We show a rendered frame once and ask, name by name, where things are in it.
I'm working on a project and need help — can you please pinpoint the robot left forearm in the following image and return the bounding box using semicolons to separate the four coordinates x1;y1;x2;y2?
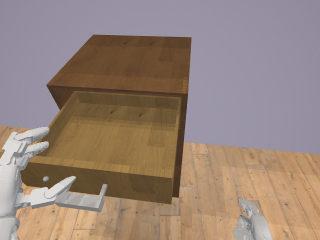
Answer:
0;216;20;240

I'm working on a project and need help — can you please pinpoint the right robot hand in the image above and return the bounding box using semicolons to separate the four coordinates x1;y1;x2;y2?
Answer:
234;197;273;240

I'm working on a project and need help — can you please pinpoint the handle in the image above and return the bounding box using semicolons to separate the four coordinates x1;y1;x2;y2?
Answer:
55;184;108;212

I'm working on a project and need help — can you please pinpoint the left robot hand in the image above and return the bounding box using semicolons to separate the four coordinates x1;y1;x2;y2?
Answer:
0;127;76;217

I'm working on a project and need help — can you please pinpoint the cabinet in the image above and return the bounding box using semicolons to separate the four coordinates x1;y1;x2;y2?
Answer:
46;34;192;198

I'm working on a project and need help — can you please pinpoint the drawer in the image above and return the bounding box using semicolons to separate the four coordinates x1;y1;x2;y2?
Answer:
0;91;181;205

